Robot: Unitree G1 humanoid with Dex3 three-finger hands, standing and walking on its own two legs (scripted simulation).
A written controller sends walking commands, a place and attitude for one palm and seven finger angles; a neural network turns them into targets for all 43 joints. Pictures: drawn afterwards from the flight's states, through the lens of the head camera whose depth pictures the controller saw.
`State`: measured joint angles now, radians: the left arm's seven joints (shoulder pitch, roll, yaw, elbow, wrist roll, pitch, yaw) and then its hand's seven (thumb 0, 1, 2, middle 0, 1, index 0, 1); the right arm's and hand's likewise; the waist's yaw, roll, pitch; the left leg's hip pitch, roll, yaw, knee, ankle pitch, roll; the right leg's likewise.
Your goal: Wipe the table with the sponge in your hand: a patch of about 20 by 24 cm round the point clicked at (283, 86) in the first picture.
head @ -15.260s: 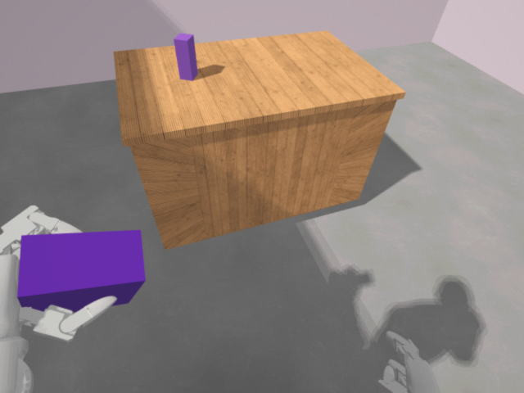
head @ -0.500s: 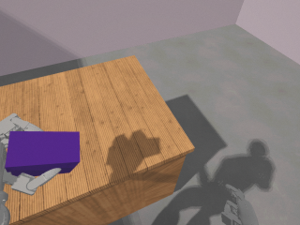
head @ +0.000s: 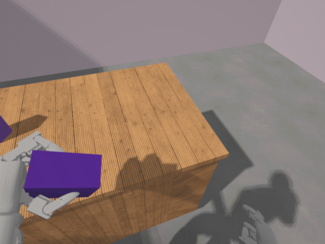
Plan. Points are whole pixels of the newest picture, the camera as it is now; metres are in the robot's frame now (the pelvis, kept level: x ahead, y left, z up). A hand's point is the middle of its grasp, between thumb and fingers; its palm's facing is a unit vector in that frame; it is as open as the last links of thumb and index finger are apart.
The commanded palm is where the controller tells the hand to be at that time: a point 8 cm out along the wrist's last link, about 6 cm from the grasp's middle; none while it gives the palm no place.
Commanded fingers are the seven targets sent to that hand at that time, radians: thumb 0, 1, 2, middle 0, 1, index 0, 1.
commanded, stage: come to a stop and stand still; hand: left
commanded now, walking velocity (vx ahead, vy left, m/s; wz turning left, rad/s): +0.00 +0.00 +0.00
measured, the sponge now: (74, 177) +0.21 +0.20 +0.12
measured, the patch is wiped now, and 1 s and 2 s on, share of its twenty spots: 0.00 0.00 0.00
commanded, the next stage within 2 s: look again from close up in 1.24 s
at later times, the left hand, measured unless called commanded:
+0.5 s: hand out of the picture +0.16 +0.33 +0.16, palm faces +0.38 -0.83 -0.40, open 9.9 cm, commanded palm +0.10 +0.35 +0.18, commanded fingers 0.00 0.10 1.30 -1.20 -1.60 -1.20 -1.60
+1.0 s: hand out of the picture +0.10 +0.35 +0.18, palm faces +0.34 -0.85 -0.39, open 9.9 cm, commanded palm +0.05 +0.39 +0.18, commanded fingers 0.00 0.10 1.30 -1.20 -1.60 -1.20 -1.60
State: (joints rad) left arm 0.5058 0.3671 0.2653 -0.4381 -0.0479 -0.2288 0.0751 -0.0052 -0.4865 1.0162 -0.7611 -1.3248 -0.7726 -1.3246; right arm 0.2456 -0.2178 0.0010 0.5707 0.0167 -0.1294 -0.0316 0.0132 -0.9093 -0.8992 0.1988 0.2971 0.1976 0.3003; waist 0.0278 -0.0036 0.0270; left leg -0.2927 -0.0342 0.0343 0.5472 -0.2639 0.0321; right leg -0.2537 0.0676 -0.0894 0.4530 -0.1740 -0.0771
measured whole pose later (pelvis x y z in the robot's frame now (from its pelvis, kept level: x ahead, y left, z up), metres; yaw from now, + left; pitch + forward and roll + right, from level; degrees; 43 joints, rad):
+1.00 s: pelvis -0.12 +0.11 +0.00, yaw -1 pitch -3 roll -2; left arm 0.43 0.40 0.38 -0.56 -0.01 -0.22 0.09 -0.01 -0.48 1.02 -0.76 -1.33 -0.77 -1.33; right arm 0.22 -0.12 0.04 0.59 -0.02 -0.14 0.03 0.01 -0.91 -0.90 0.20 0.30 0.20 0.30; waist 0.01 -0.05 0.09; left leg -0.30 -0.06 -0.03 0.42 -0.12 0.04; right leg -0.33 0.08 -0.03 0.74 -0.39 -0.04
